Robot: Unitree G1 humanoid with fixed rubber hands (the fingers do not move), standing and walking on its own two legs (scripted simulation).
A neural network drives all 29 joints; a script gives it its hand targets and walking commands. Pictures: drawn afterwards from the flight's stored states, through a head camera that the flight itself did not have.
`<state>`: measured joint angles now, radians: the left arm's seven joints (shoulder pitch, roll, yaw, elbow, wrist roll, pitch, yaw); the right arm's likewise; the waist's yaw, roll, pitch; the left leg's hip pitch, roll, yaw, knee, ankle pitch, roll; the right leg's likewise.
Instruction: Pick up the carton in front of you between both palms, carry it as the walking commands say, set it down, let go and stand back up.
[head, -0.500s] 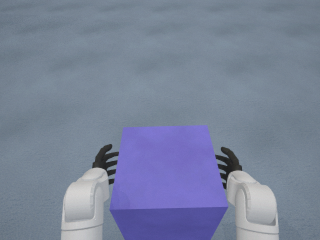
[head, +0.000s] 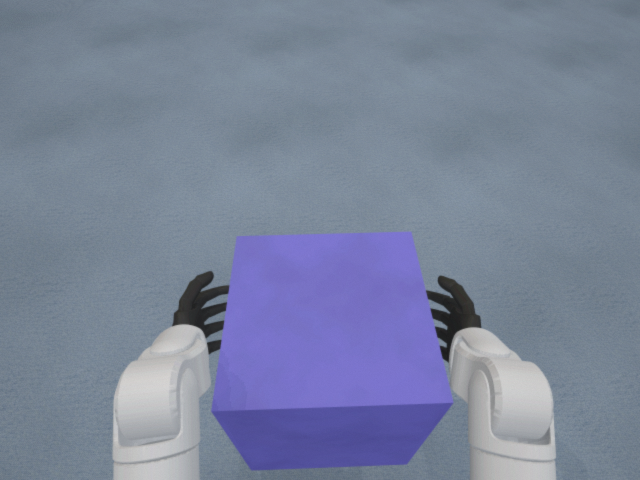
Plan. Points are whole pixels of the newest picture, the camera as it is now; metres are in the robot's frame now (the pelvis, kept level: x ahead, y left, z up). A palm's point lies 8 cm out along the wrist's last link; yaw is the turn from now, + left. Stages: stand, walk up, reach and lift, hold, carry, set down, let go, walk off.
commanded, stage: carry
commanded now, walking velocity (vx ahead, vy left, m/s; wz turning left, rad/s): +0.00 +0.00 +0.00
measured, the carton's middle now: (327, 357) +0.28 +0.00 -0.01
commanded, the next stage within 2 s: none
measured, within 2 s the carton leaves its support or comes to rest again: neither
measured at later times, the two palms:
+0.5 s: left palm (226, 245) +0.41 +0.13 +0.06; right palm (447, 247) +0.41 -0.16 +0.06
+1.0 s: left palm (231, 264) +0.41 +0.13 +0.02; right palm (438, 265) +0.41 -0.17 +0.02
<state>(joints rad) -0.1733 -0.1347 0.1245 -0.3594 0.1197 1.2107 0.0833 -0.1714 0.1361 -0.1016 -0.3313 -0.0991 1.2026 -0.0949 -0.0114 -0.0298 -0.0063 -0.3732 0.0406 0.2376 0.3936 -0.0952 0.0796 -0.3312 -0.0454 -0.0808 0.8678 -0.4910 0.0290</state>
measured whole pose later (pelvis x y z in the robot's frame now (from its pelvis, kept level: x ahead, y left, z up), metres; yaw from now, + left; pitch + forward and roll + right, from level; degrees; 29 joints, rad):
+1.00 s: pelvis +0.13 -0.03 -0.01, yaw +2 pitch +2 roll +0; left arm -0.19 -0.14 0.18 0.24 0.25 0.66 0.02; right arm -0.18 0.14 -0.16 0.23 -0.24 0.68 -0.03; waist 0.00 0.00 -0.11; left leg -0.21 0.06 0.17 0.53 -0.36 -0.01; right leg -0.27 -0.05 -0.16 0.55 -0.32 -0.02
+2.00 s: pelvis +0.08 -0.03 +0.00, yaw +3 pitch +2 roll +0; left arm -0.19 -0.14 0.17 0.15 0.23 0.73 0.02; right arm -0.18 0.14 -0.14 0.16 -0.23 0.75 -0.03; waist -0.01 0.00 -0.10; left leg -0.27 0.06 0.18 0.51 -0.27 0.01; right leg -0.32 -0.05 -0.16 0.50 -0.21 -0.02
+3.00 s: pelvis +0.01 -0.03 -0.03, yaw +9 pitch -3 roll +0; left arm -0.69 -0.17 0.61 0.66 0.49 0.50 -0.04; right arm -0.68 0.18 -0.58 0.67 -0.50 0.50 0.04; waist 0.00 0.01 0.14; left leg -0.41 -0.05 -0.03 0.75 -0.28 0.03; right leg -0.41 0.05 0.02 0.73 -0.26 -0.03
